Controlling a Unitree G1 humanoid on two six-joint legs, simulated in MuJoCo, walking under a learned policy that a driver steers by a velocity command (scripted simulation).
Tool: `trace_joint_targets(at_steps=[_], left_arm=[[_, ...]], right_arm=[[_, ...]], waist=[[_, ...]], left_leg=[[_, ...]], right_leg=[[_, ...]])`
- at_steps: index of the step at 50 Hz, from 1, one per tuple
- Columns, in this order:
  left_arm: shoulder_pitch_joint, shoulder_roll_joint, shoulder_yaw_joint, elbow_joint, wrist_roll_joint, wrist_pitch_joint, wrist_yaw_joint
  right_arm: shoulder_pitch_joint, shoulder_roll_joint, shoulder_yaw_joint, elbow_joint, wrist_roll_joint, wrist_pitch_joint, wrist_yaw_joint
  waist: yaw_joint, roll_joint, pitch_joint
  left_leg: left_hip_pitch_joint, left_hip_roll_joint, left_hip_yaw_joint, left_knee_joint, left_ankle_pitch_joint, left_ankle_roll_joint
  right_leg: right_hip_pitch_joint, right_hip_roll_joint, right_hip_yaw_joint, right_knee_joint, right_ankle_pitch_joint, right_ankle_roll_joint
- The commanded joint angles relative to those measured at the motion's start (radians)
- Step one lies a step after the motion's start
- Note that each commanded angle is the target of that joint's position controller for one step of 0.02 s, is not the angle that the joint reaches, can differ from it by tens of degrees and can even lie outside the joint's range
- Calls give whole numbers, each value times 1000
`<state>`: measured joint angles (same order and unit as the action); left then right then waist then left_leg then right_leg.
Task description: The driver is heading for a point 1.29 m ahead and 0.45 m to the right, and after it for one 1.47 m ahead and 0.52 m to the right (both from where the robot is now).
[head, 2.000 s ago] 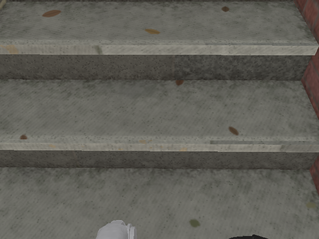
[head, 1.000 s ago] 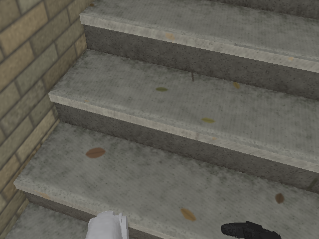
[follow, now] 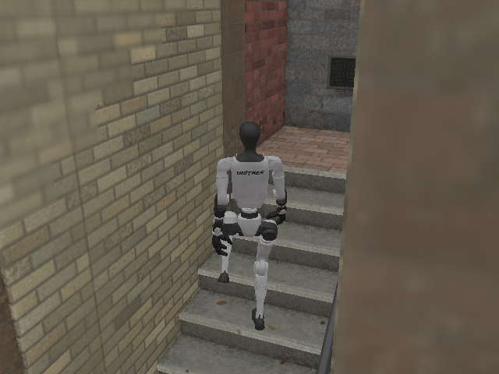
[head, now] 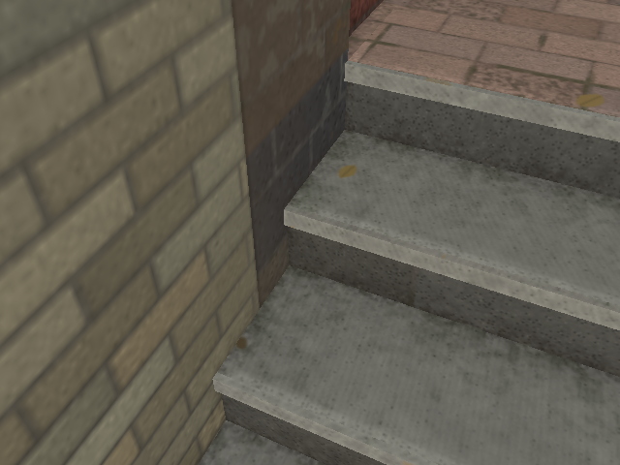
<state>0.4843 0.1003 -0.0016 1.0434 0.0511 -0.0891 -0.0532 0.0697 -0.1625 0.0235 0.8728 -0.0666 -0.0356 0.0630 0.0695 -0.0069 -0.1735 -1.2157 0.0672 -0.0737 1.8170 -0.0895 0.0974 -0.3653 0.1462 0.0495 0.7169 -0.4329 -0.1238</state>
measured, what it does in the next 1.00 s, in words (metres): climbs, turning right: left foot 0.17 m higher, then right foot 0.16 m higher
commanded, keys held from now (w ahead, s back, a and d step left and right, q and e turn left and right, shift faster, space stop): w+e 0.92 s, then w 0.08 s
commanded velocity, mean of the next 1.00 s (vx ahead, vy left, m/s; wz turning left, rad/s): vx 0.49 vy -0.03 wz -0.57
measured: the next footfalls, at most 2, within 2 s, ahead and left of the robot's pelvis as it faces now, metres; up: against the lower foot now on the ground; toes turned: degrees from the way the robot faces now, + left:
left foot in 0.22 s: +0.39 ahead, +0.14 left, +0.17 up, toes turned -5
right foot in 0.82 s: +0.49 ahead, -0.32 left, +0.33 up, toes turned -33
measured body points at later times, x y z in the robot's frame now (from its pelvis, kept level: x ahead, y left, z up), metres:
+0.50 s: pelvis +0.26 +0.03 +0.15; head +0.28 +0.04 +0.60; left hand +0.50 +0.18 +0.05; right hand +0.19 -0.23 +0.02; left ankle +0.35 +0.14 -0.55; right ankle +0.25 -0.13 -0.29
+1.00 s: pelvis +0.47 -0.21 +0.26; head +0.47 -0.23 +0.71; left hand +0.65 -0.01 +0.14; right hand +0.43 -0.49 +0.13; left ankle +0.48 -0.01 -0.19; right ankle +0.46 -0.30 -0.38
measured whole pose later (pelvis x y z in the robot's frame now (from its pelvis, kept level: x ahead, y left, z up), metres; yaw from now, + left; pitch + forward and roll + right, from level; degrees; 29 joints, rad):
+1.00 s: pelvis +0.47 -0.21 +0.26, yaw -35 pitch +7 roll -1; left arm 0.29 0.24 0.04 0.94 0.01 -0.04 -0.09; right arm 0.21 -0.27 -0.06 0.87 -0.03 -0.11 0.10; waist 0.05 0.06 -0.12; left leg -0.79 -0.06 -0.20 1.96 0.04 0.09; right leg -0.78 0.09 -0.06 1.18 -0.53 -0.09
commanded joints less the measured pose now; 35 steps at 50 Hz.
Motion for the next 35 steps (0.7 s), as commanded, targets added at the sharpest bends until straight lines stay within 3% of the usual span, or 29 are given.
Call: trace_joint_targets(at_steps=[1, 3, 4, 5, 6, 7, 8, 9, 10, 11, 12, 13, 14, 15, 16, 17, 19, 20, 21, 22, 24, 25, 26, 27, 29, 31, 33, 34, 35], left_arm=[[247, 58, 11, 45, 20, -10, -5], [340, 50, 14, 113, 42, -5, 9], [323, 35, 12, 122, 57, -2, 19], [213, 44, 14, 83, 57, -4, 13], [139, 36, 11, 67, 55, -3, 2], [31, 56, 19, 19, 5, 12, -25], [56, 50, 12, -8, -24, -1, -30], [4, 134, 32, -16, -45, -14, -39], [-98, 331, 119, -56, -127, -10, 60], [-121, 388, 140, -82, -128, -2, 95], [-167, 238, 116, -135, -103, -2, 87], [-131, 178, 118, -207, -64, 3, 72], [-212, 130, 114, -252, 34, 21, 43], [-206, 66, 97, -282, 63, 39, 38], [-225, 6, 73, -310, 69, 59, 38], [-250, -36, 51, -343, 49, 77, 33], [-256, -85, 19, -379, 16, 121, 44], [-262, -63, 19, -389, 22, 128, 38], [-318, -44, 17, -429, 6, 130, 40], [-297, -5, 28, -435, -13, 128, 56], [-331, 73, 48, -460, -12, 133, 65], [-307, 62, 55, -446, -13, 137, 73], [-387, 125, 27, -426, -96, 120, 2], [-370, 168, 45, -405, -91, 111, -16], [-397, 108, 8, -362, -75, 99, -16], [-599, 51, -42, -435, -68, 96, 16], [-726, 93, -51, -476, -69, 106, 32], [-714, 95, -53, -466, -67, 110, 33], [-722, 106, -60, -453, -59, 127, 14]], right_arm=[[-226, 8, 19, -132, -7, -38, -37], [-360, 49, 54, -211, 0, -50, -41], [-416, 65, 63, -242, 10, -59, -35], [-436, 60, 57, -250, 8, -57, -32], [-483, 61, 46, -285, 32, -38, -43], [-660, 104, 69, -360, 19, -4, -25], [-688, 140, 66, -375, 32, 15, -5], [-537, 112, 50, -356, 61, 23, 3], [144, -109, -40, -176, 76, 21, -149], [278, -176, -71, -137, 101, -1, -189], [346, -297, -120, -132, 60, -15, -207], [261, -314, -130, -157, 46, -13, -215], [164, -217, -112, -135, 85, -10, -227], [51, -105, -88, -123, 94, -13, -234], [24, -38, -73, -83, 77, -15, -235], [76, 9, -56, -17, 48, -18, -234], [148, 61, -36, 59, 26, -62, -204], [157, 49, -38, 55, 30, -80, -178], [196, 6, -52, 70, 33, -101, -161], [191, -12, -61, 74, 37, -111, -154], [143, -73, -70, 29, 48, -125, -148], [154, -84, -72, 21, 45, -124, -146], [63, -82, -70, 57, -41, -131, -16], [53, -86, -74, 38, -41, -129, 12], [268, -54, -52, 122, -51, -124, 10], [460, -17, -30, 216, -91, -101, 3], [503, -32, -20, 221, -113, -81, 23], [484, -45, -18, 205, -112, -76, 28], [357, -117, -33, 145, -72, -67, 56]], waist=[[65, -107, 129], [86, -90, 186], [78, -71, 234], [20, -28, 231], [-4, -50, 213], [-25, -62, 221], [-20, -128, 205], [-119, -175, 171], [-255, -142, 151], [-338, -167, -20], [-327, 71, -113], [-220, 402, -230], [-143, 314, -183], [-66, 265, -17], [-12, 122, 67], [12, 79, 93], [41, 98, 140], [41, 83, 128], [27, 77, 144], [52, 89, 140], [57, 11, 173], [47, 64, 150], [32, 244, 217], [34, 175, 193], [-43, 103, 140], [-111, 58, 146], [-145, 67, 97], [-129, 91, 81], [-87, 100, 87]], left_leg=[[-452, -38, -16, 239, -236, 24], [-760, -25, -45, 319, -379, 33], [-767, -8, -24, 274, -384, 52], [-572, 7, 85, 41, -265, 36], [-214, 23, 118, -125, -127, 43], [274, 16, 206, -372, -224, 27], [539, -24, 284, -332, -198, -40], [630, -71, 267, -345, -83, -66], [807, -89, 149, -681, -523, -48], [968, -36, 30, -854, -491, -64], [1073, 167, -351, -1116, -568, -37], [1055, 409, -887, -1472, -646, 60], [946, 345, -953, -1548, -1134, 83], [802, 310, -776, -1452, -1137, 69], [692, 305, -588, -1333, -1015, 49], [686, 280, -437, -1280, -898, 22], [722, 210, -228, -1292, -664, -1], [781, 204, -160, -1313, -527, -11], [809, 222, -135, -1369, -474, 3], [841, 245, -129, -1384, -441, -2], [767, 251, -20, -1436, -416, -12], [804, 268, 0, -1440, -413, 9], [729, 199, 108, -1595, -535, 69], [726, 239, 69, -1628, -583, 86], [1009, 308, 20, -1600, -494, 110], [1249, 371, 1, -1661, -427, 106], [1223, 343, 89, -1727, -395, 87], [1195, 338, 138, -1750, -373, 81], [978, 323, 254, -1827, -330, 62]], right_leg=[[419, -311, 489, -152, 469, -187], [666, -388, 566, -146, 604, -188], [614, -379, 538, -169, 559, -166], [420, -314, 468, -229, 459, -149], [83, -244, 399, -320, 498, -123], [-359, -240, 346, -609, 380, -142], [-512, -276, 398, -669, 490, -188], [-400, -327, 380, -571, 1047, -192], [-85, -153, 190, -258, 1431, -101], [-7, -149, 224, 43, 1444, -42], [-127, -61, 187, 391, 1049, 10], [-251, 17, 129, 830, 294, 27], [-316, -46, 139, 1052, 381, 4], [-403, -53, 87, 1131, 481, -4], [-468, -55, 72, 1199, 532, -12], [-540, -53, 60, 1283, 524, -20], [-685, -51, 86, 1446, 427, -28], [-741, -77, 97, 1473, 426, -27], [-799, -100, 135, 1471, 380, -27], [-813, -120, 179, 1433, 329, -1], [-762, -120, 162, 1297, 362, 31], [-782, -106, 113, 1397, 368, 28], [-944, -207, 67, 1367, 251, -89], [-925, -235, 47, 1378, 236, -90], [-1171, -279, 82, 1492, 172, -119], [-1390, -330, 75, 1377, 61, -181], [-1291, -375, 15, 1103, 137, -170], [-1223, -377, 8, 1054, 147, -161], [-944, -337, -67, 930, -40, -135]])
Velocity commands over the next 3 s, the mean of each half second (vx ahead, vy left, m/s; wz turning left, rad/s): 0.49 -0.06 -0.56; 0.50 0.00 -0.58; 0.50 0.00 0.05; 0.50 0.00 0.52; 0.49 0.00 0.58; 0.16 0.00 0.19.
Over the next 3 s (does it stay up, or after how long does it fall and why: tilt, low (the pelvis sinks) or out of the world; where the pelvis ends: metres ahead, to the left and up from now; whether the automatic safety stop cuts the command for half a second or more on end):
stays up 1.41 -0.59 0.68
